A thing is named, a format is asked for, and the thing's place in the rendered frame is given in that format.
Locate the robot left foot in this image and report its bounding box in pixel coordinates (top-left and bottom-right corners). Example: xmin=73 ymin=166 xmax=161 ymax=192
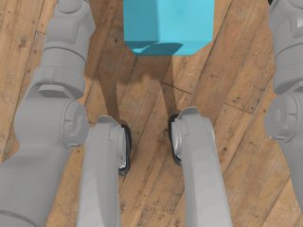
xmin=118 ymin=124 xmax=132 ymax=176

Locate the robot left upper arm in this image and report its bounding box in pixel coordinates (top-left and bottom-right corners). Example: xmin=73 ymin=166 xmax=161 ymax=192
xmin=0 ymin=96 xmax=90 ymax=227

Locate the carton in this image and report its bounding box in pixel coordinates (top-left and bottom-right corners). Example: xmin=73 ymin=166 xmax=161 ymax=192
xmin=123 ymin=0 xmax=215 ymax=56

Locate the robot right forearm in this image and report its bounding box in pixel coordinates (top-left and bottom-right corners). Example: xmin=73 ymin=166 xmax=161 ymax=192
xmin=267 ymin=0 xmax=303 ymax=96

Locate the left robot thigh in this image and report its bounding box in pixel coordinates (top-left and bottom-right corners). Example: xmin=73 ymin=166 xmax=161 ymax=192
xmin=76 ymin=122 xmax=126 ymax=227

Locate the robot left forearm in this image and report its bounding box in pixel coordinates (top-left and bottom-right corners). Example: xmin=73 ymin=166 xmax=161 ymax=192
xmin=13 ymin=0 xmax=96 ymax=139

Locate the robot right upper arm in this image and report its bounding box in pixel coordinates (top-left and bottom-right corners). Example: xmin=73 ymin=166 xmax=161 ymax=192
xmin=263 ymin=92 xmax=303 ymax=215

